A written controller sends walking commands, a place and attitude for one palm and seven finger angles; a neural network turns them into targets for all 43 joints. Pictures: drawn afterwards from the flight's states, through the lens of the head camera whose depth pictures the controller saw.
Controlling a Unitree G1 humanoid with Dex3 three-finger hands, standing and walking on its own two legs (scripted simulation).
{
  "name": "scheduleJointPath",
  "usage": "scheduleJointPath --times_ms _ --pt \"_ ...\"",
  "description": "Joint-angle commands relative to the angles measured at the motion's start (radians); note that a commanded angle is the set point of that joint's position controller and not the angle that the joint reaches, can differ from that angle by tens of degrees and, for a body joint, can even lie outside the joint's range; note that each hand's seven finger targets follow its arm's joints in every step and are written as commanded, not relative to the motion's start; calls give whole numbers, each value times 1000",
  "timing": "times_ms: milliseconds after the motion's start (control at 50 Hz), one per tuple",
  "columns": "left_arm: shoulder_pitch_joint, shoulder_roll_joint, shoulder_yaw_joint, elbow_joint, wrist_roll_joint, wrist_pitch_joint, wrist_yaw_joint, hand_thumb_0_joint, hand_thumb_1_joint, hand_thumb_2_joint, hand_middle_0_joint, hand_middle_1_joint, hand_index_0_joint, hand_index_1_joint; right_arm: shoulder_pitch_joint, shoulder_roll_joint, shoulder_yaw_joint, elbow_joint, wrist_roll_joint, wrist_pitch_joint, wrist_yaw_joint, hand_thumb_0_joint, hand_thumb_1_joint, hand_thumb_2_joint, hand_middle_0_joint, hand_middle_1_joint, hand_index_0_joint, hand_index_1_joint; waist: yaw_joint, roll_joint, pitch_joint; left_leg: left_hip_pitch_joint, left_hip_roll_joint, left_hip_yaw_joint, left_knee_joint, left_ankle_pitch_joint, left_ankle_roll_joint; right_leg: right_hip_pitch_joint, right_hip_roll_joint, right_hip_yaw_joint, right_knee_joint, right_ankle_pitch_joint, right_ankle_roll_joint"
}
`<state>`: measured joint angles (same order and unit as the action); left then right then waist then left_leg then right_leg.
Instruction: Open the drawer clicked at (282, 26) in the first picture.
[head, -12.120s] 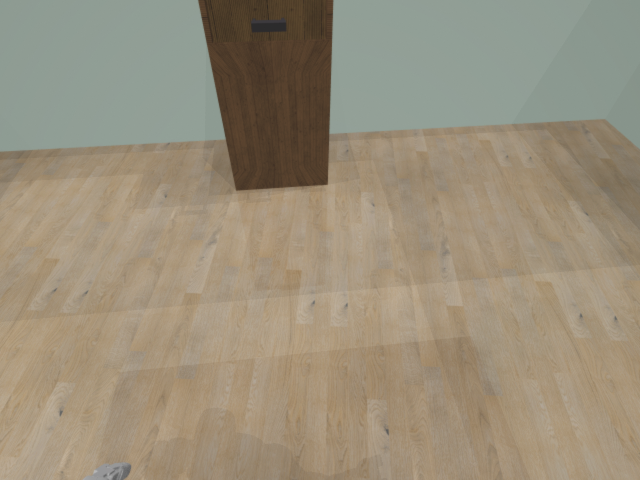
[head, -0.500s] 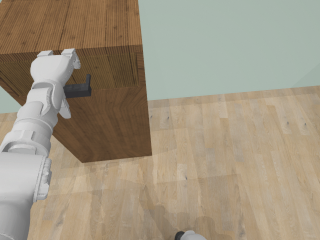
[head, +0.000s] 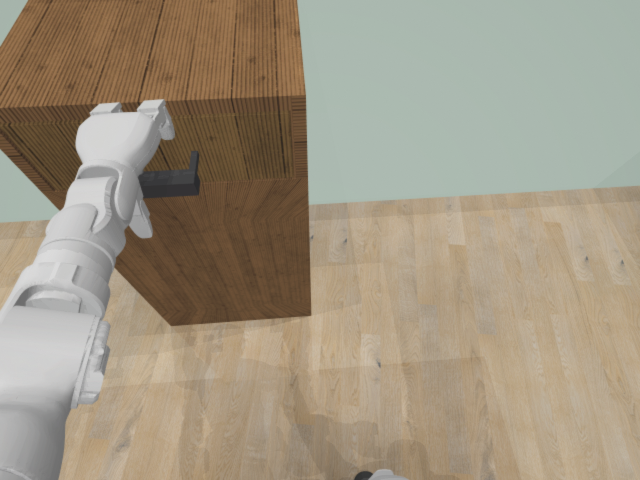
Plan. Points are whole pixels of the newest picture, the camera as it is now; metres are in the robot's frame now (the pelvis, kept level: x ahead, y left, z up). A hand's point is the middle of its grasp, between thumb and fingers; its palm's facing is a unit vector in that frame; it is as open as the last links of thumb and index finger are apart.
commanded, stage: move the hooked fingers above the handle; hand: left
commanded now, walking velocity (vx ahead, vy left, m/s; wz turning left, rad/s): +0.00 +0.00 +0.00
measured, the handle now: (159, 171) +0.55 +0.23 +0.01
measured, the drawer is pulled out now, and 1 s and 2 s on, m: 0.00 0.00 0.00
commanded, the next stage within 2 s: lower the fingers behind the handle in 0.18 s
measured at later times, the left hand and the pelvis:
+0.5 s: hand (139, 185) +0.49 +0.23 +0.05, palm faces -0.10 -0.02 -1.00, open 13.8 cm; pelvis +0.00 -0.01 +0.00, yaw +0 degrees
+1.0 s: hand (157, 198) +0.49 +0.22 +0.02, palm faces -0.07 -0.01 -1.00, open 13.8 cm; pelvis -0.01 -0.01 -0.01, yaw +0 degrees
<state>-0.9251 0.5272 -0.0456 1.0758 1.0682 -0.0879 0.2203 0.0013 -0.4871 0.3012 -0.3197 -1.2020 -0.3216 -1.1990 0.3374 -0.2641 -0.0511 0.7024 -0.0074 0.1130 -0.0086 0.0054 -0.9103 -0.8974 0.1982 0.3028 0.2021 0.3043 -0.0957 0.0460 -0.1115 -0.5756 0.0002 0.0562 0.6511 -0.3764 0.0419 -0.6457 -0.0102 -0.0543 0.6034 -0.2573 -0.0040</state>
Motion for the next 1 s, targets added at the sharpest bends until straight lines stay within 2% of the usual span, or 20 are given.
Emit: scheduleJointPath --times_ms 0,80,140,260,300,320,360,400,460,540,560,580,600,660,740,840,880,940,960,980 --pt "-431 211 41 -187 -2 13 28 0 -500 300 -300 -1200 -300 -1200 141 -159 -55 -61 -2 -7 -16 0 -900 -900 200 300 200 300 -13 34 -416 244 3 -63 -28 625 -12 233 46 22 -5 339 -29" --pt "-474 253 68 -212 1 5 35 0 -500 300 -300 -1200 -300 -1200 136 -163 -51 -68 -3 -6 -20 0 -900 -900 200 300 200 300 -20 15 -415 226 0 -57 -29 578 -6 248 46 29 -7 336 -27" --pt "-446 322 120 -209 11 8 46 0 -500 300 -300 -1200 -300 -1200 129 -164 -46 -76 -3 -8 -26 0 -900 -900 200 300 200 300 1 14 -432 182 -8 -47 -34 557 -4 293 42 32 6 359 -29" --pt "-433 270 84 -239 -2 3 33 0 -500 300 -300 -1200 -300 -1200 139 -162 -55 -74 -4 -9 -25 0 -900 -900 200 300 200 300 -10 16 -479 226 -4 -46 -21 632 -3 310 43 35 2 407 -24" --pt "-393 241 63 -191 -8 4 21 0 -500 300 -300 -1200 -300 -1200 145 -163 -57 -64 -2 -8 -25 0 -900 -900 200 300 200 300 -20 -4 -421 206 -4 -42 -27 578 -1 284 44 31 -10 379 -22" --pt "-375 250 70 -174 -10 2 15 0 -500 300 -300 -1200 -300 -1200 145 -166 -56 -60 -1 -8 -27 0 -900 -900 200 300 200 300 -19 -26 -397 186 -6 -39 -31 545 1 286 44 33 -14 373 -22" --pt "-389 271 84 -205 -13 -22 10 0 -500 300 -300 -1200 -300 -1200 145 -170 -56 -60 -2 -7 -31 0 -900 -900 200 300 200 300 -17 -25 -421 174 -11 -37 -29 542 4 310 41 40 -11 392 -25" --pt "-373 254 69 -207 -8 -40 11 0 -500 300 -300 -1200 -300 -1200 146 -164 -57 -61 -2 -8 -31 0 -900 -900 200 300 200 300 -14 6 -412 169 -15 -36 -28 517 3 293 41 41 -9 373 -26" --pt "-409 304 101 -196 -1 -57 31 0 -500 300 -300 -1200 -300 -1200 150 -172 -55 -52 -3 -10 -37 0 -900 -900 200 300 200 300 -26 -6 -383 125 -18 -38 -22 461 4 268 41 43 -3 336 -28" --pt "-443 316 119 -235 12 -72 77 0 -500 300 -300 -1200 -300 -1200 163 -167 -62 -47 -16 -20 -30 0 -900 -900 200 300 200 300 -17 82 -467 171 -15 -48 8 535 -5 236 42 38 32 347 -32" --pt "-426 317 127 -222 11 -68 83 0 -500 300 -300 -1200 -300 -1200 163 -169 -63 -44 -18 -18 -27 0 -900 -900 200 300 200 300 -18 62 -485 174 -13 -52 21 568 -6 235 46 36 39 360 -31" --pt "-430 308 116 -213 13 -59 92 0 -500 300 -300 -1200 -300 -1200 165 -169 -63 -42 -19 -19 -25 0 -900 -900 200 300 200 300 -25 81 -487 176 -11 -54 26 572 -8 217 45 35 43 353 -29" --pt "-420 275 98 -191 13 -47 99 0 -500 300 -300 -1200 -300 -1200 167 -167 -64 -37 -20 -20 -21 0 -900 -900 200 300 200 300 -28 66 -466 170 -9 -55 26 567 -10 203 47 29 42 345 -28" --pt "-413 274 106 -178 10 -25 106 0 -500 300 -300 -1200 -300 -1200 171 -174 -66 -32 -22 -19 -15 0 -900 -900 200 300 200 300 -28 46 -488 172 -6 -56 36 605 -8 214 48 30 45 370 -27" --pt "-395 248 80 -154 19 -3 102 0 -500 300 -300 -1200 -300 -1200 166 -172 -62 -33 -18 -15 -14 0 -900 -900 200 300 200 300 -29 34 -457 150 -5 -57 26 554 -8 201 49 26 42 339 -27" --pt "-407 253 87 -170 20 -19 108 0 -500 300 -300 -1200 -300 -1200 164 -171 -61 -32 -21 -18 -18 0 -900 -900 200 300 200 300 -31 39 -449 139 -5 -57 30 523 -6 187 48 29 47 321 -27" --pt "-377 303 129 -158 19 -24 117 0 -500 300 -300 -1200 -300 -1200 162 -177 -56 -32 -24 -15 -19 0 -900 -900 200 300 200 300 -18 27 -473 116 -9 -53 37 514 -4 208 45 35 57 330 -26" --pt "-382 258 92 -122 32 -13 135 0 -500 300 -300 -1200 -300 -1200 156 -173 -54 -33 -22 -19 -17 0 -900 -900 200 300 200 300 -32 20 -418 80 -11 -53 36 440 -5 163 47 27 59 277 -28" --pt "-414 241 80 -132 33 -14 141 0 -500 300 -300 -1200 -300 -1200 160 -173 -57 -30 -24 -22 -17 0 -900 -900 200 300 200 300 -47 16 -425 88 -10 -56 43 455 -4 154 47 27 59 286 -29" --pt "-411 256 90 -130 34 -13 146 0 -500 300 -300 -1200 -300 -1200 166 -174 -56 -28 -24 -25 -16 0 -900 -900 200 300 200 300 -39 29 -446 93 -10 -58 46 453 -5 152 47 28 66 279 -28"
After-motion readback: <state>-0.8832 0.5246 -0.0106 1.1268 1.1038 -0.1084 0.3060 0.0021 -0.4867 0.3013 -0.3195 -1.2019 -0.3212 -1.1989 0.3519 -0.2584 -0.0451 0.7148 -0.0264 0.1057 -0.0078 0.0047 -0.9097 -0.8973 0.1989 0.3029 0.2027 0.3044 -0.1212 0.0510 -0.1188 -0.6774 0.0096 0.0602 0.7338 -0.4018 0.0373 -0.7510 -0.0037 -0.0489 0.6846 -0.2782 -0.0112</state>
